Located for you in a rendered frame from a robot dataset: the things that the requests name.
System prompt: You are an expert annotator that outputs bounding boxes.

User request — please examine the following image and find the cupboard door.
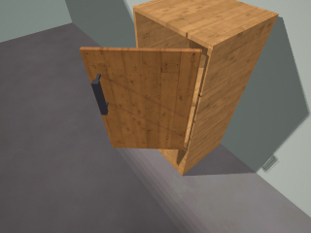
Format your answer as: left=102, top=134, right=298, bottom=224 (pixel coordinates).
left=80, top=47, right=202, bottom=150

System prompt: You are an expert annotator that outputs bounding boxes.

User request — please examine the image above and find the handle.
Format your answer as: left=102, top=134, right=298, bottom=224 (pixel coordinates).
left=91, top=73, right=109, bottom=116

